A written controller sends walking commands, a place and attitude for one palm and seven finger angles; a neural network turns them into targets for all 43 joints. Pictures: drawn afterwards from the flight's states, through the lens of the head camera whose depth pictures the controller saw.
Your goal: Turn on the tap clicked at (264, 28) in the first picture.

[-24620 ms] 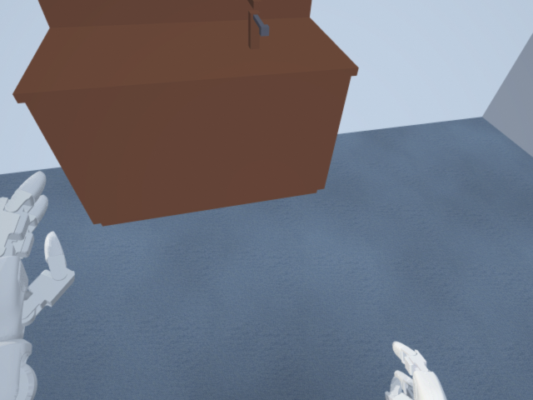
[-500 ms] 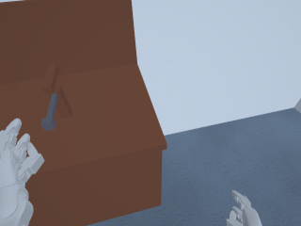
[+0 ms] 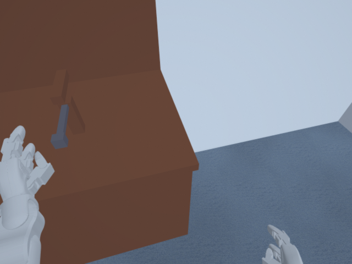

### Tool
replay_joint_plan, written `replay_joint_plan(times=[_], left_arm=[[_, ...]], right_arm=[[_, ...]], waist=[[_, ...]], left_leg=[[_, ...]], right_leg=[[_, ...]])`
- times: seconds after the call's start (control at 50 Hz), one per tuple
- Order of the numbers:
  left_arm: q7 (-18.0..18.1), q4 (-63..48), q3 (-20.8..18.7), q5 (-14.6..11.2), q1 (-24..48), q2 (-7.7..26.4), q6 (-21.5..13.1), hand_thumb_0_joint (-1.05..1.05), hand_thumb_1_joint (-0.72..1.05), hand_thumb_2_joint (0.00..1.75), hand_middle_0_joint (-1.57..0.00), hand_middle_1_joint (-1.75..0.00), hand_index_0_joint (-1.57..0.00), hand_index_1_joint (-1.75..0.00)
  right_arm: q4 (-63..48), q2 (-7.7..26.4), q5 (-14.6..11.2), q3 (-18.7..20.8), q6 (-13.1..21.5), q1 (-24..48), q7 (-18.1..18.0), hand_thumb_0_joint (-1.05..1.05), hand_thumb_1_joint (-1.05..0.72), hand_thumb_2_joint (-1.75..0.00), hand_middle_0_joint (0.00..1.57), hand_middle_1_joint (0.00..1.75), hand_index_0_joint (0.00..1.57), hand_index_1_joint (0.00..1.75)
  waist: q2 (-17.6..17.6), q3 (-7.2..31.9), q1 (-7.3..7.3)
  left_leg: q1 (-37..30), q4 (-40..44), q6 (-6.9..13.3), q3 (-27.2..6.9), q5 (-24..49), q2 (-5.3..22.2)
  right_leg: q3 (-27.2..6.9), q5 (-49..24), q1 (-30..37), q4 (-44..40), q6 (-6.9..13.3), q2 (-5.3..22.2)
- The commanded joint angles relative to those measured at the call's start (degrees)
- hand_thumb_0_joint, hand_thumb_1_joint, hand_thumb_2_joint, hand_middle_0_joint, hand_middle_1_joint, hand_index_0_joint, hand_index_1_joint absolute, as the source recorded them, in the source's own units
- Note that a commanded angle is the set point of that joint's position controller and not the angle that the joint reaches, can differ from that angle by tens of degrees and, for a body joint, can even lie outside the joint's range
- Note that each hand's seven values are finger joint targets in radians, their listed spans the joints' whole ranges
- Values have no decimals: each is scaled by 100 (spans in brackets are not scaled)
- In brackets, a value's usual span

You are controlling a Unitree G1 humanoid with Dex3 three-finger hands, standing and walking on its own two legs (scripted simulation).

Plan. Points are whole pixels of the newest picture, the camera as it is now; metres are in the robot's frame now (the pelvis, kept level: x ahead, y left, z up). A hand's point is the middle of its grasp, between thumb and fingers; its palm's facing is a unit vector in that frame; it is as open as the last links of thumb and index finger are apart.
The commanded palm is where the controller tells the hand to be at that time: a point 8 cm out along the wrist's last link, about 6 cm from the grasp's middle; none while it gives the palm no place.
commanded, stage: reach beside the lever's end, fingers flat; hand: left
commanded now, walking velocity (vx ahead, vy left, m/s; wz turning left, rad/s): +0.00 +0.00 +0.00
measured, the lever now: (59, 140) +0.36 +0.32 +0.09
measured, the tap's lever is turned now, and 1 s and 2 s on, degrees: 0 0 9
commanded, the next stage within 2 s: push the lever round in 1.08 s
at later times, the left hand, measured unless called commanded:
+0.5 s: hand (49, 152) +0.32 +0.33 +0.10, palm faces +0.57 -0.82 -0.10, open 7.8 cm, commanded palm +0.27 +0.37 +0.09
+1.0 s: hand (43, 154) +0.32 +0.35 +0.09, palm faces +0.60 -0.79 -0.10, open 7.8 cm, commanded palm +0.27 +0.37 +0.09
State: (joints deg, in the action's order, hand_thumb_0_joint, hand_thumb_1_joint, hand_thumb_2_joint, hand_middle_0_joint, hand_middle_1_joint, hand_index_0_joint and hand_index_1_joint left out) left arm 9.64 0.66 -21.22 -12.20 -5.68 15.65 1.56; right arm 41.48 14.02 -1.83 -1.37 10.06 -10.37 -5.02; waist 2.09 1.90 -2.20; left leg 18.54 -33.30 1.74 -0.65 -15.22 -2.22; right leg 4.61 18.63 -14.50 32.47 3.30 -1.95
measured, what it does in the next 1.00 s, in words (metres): stands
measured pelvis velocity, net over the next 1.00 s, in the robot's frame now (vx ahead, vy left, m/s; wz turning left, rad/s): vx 0.01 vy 0.00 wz -0.01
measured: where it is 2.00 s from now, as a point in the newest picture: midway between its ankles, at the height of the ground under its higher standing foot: outside the picture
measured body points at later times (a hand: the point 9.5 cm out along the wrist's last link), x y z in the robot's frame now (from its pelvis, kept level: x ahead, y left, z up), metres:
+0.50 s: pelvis +0.00 +0.00 +0.00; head +0.02 -0.01 +0.44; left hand +0.28 +0.37 +0.10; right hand +0.13 -0.26 -0.11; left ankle +0.02 +0.10 -0.73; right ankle -0.01 -0.08 -0.73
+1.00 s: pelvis +0.01 +0.00 -0.01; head +0.04 +0.00 +0.44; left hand +0.28 +0.38 +0.09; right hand +0.14 -0.26 -0.11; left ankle +0.02 +0.10 -0.73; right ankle -0.01 -0.08 -0.73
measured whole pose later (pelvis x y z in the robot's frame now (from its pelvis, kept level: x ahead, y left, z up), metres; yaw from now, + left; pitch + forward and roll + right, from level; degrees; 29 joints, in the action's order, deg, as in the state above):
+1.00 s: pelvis +0.01 +0.00 -0.01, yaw +0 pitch +5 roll -1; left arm 4.2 23.0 -30.2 -11.3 5.6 21.3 -8.5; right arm 41.5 15.4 -1.6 0.2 6.9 -14.6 -4.1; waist 1.7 3.4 -0.1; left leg 25.6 -38.6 2.1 -0.7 -18.4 -1.6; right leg 4.7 20.8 -20.7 35.8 3.1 -2.6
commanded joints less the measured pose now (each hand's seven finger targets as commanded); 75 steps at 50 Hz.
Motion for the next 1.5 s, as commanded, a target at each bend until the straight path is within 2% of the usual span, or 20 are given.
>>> replay_joint_plan(times=[0.0,0.06,0.1,0.14,0.16,0.18,0.26,0.34,0.56,0.64,0.68,0.8,0.86,1.0,1.04,1.12,1.2,1.32,1.4,1.48], left_arm=[[-13,-1007,-520,54,1519,1388,-526,0,90,90,-16,-19,-16,-19],[-25,-656,-814,36,1611,1691,-562,0,90,90,-16,-19,-16,-19],[-70,-299,-817,21,1917,1777,-553,0,90,90,-16,-18,-16,-18],[-122,-104,-853,20,2204,1882,-587,0,90,90,-16,-18,-16,-18],[-130,-96,-982,80,2273,2084,-644,0,90,90,-16,-17,-16,-17],[-162,-146,-778,91,2360,1888,-715,0,90,90,-16,-17,-16,-17],[-232,113,-839,123,2505,1996,-945,0,90,90,-15,-16,-15,-16],[-364,774,-950,18,2575,2130,-971,0,90,90,-15,-15,-15,-15],[-377,1237,-1365,256,3197,2782,-1346,0,90,90,-15,-15,-15,-15],[-593,1316,-1255,131,2764,2580,-1362,0,90,90,-15,-15,-15,-15],[-640,1324,-1021,90,2723,2276,-1320,0,90,90,-15,-15,-15,-15],[-606,1142,-1521,6,2117,2586,-1255,0,90,90,-15,-15,-15,-15],[-490,801,-1332,115,2530,2464,-1382,0,90,90,-15,-15,-15,-15],[-589,720,-1024,147,2980,2302,-1556,0,90,90,-15,-15,-15,-15],[-666,953,-850,119,3091,2176,-1422,0,90,90,-15,-15,-15,-15],[-704,1388,-891,57,3000,2187,-1115,0,90,90,-15,-15,-15,-15],[-515,1219,-1090,116,2721,2302,-1067,0,90,90,-15,-15,-15,-15],[-258,836,-961,224,2715,2114,-1318,0,90,90,-15,-15,-15,-15],[-271,1019,-887,228,3073,2114,-1290,0,90,90,-15,-15,-15,-15],[-239,706,-624,292,3332,1940,-1347,0,90,90,-15,-15,-15,-15]], right_arm=[[-837,731,-13,247,258,606,-95,0,-90,-90,20,30,20,30],[-768,757,-19,248,230,544,-121,0,-90,-90,20,30,20,30],[-768,800,-32,233,194,525,-141,0,-90,-90,20,30,20,30],[-755,813,-31,237,182,495,-157,0,-90,-90,20,30,20,30],[-718,812,-34,239,163,481,-160,0,-90,-90,20,30,20,30],[-757,792,-25,235,176,455,-139,0,-90,-90,20,30,20,30],[-687,833,-1,262,209,284,-103,0,-90,-90,20,30,20,30],[-703,925,-28,286,174,179,-116,0,-90,-90,20,30,20,30],[-606,964,39,340,13,-182,-56,0,-90,-90,20,30,20,30],[-734,991,5,395,-24,-248,-11,0,-90,-90,20,30,20,30],[-739,981,-19,390,-44,-257,3,0,-90,-90,20,30,20,30],[-808,1004,-14,457,-100,-294,22,0,-90,-90,20,30,20,30],[-746,947,-2,409,-109,-232,25,0,-90,-90,20,30,20,30],[-660,954,20,412,-46,-172,-44,0,-90,-90,20,30,20,30],[-651,967,-15,384,-43,-152,-82,0,-90,-90,20,30,20,30],[-714,1002,-57,366,-85,-145,-123,0,-90,-90,20,30,20,30],[-815,955,-36,369,-124,-165,-57,0,-90,-90,20,30,20,30],[-828,920,21,384,-154,-140,45,0,-90,-90,20,30,20,30],[-757,931,-15,362,-184,-88,3,0,-90,-90,20,30,20,30],[-763,906,-7,350,-157,-22,-25,0,-90,-90,20,30,20,30]], waist=[[200,843,47],[160,817,4],[-79,726,101],[-37,741,134],[275,767,92],[415,891,126],[425,1048,150],[-45,991,191],[473,1384,197],[337,1644,149],[287,1461,203],[51,1479,53],[450,1255,164],[642,1420,304],[438,1307,369],[2,1265,281],[114,1481,130],[326,1490,195],[265,1126,286],[526,1319,312]], left_leg=[[-626,423,-103,-326,866,115],[-476,429,-81,-336,702,104],[-311,410,-31,-322,509,84],[-262,380,-8,-302,433,68],[-283,371,-17,-289,439,73],[-362,364,-27,-311,491,63],[-409,258,-27,-360,638,97],[-76,195,30,-322,494,62],[-123,-53,31,-306,994,91],[-166,-101,36,-281,1317,94],[-243,-83,22,-324,1420,128],[-151,-97,26,-289,1707,128],[-263,-110,10,-321,1615,154],[-496,-118,-23,-414,1346,169],[-443,-70,-32,-462,1180,175],[-196,21,-14,-441,981,133],[-268,-4,-46,-418,1341,139],[-363,-85,-55,-408,1463,180],[-143,-15,-7,-386,924,161],[-357,12,-29,-453,920,173]], right_leg=[[-317,-1027,-184,-529,-153,102],[-330,-900,-183,-551,-156,88],[-360,-781,-236,-586,-187,100],[-391,-728,-263,-598,-194,107],[-405,-699,-271,-587,-170,104],[-394,-758,-264,-532,-158,110],[-367,-891,-350,-430,-152,67],[-398,-896,-342,-425,-203,82],[-408,-1321,-406,-172,-186,53],[-385,-1642,-244,-89,-193,42],[-342,-1662,-362,-106,-194,31],[-332,-1983,-181,-78,-223,32],[-339,-1732,-453,-87,-203,25],[-353,-1317,-673,-76,-165,13],[-316,-1183,-764,-104,-169,16],[-289,-1177,-596,-174,-184,34],[-282,-1467,-388,-128,-181,37],[-300,-1476,-488,-69,-179,10],[-340,-1154,-607,-173,-173,23],[-341,-1037,-640,-153,-152,32]])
